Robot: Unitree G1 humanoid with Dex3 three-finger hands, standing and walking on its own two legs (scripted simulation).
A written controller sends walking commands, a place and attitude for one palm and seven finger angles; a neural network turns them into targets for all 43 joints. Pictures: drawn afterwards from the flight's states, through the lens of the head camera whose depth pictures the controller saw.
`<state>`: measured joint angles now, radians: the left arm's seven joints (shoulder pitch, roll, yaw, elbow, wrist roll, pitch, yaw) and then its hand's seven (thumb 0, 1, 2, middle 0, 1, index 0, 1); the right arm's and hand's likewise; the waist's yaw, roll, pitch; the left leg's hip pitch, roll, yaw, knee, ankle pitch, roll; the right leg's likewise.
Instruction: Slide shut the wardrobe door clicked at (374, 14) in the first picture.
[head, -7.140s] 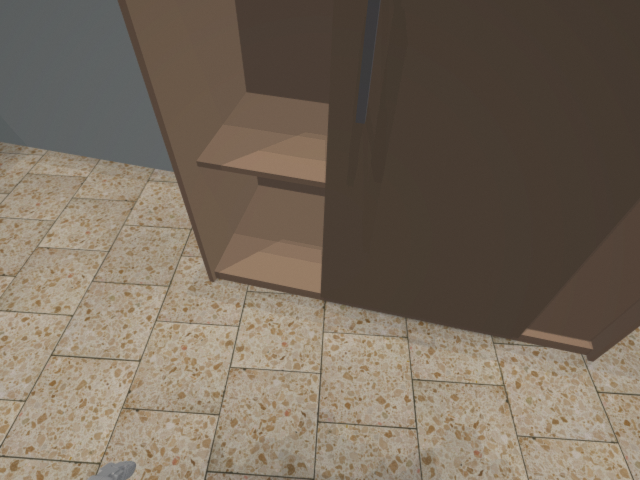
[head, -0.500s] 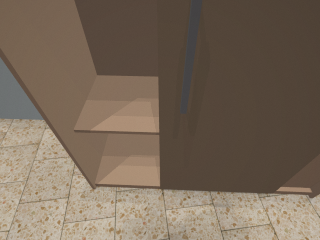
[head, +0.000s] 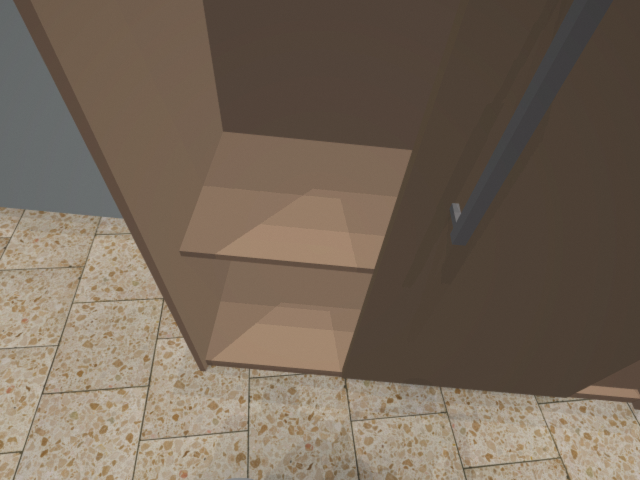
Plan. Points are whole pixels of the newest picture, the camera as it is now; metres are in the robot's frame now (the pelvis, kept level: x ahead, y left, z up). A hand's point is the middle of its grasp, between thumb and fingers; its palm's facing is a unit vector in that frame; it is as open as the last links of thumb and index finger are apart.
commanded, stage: come to a stop and stand still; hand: right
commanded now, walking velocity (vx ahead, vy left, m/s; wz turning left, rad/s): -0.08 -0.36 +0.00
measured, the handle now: (507, 130) +0.45 -0.16 +0.23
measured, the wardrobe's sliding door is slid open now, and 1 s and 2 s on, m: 0.42 0.42 0.42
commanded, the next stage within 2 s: look again from close up in 1.40 s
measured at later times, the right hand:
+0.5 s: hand out of the picture -0.02 -0.22 -0.17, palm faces +0.13 +0.97 -0.23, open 7.4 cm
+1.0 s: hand out of the picture -0.06 -0.18 -0.16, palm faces +0.05 +0.99 -0.16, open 7.3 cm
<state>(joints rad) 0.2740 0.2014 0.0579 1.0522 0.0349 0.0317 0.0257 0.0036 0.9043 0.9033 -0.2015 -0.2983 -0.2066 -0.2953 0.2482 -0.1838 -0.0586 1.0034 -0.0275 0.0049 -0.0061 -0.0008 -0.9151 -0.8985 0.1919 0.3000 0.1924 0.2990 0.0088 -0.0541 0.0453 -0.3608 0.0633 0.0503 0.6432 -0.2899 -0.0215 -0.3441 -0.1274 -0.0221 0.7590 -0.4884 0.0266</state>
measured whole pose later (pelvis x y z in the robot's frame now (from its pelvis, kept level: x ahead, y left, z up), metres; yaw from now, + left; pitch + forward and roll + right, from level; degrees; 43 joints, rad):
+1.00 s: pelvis -0.05 -0.02 +0.02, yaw -1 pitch -2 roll -1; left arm 0.33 0.14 -0.01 1.14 0.01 0.02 0.02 0.00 0.91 0.90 -0.20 -0.30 -0.20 -0.29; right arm 0.32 -0.12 0.00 1.12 -0.01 0.00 -0.05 0.00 -0.92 -0.90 0.20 0.30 0.20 0.30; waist 0.01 0.02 0.01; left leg -0.08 -0.01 0.05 0.42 -0.31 0.04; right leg -0.21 0.05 -0.10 0.37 -0.14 -0.07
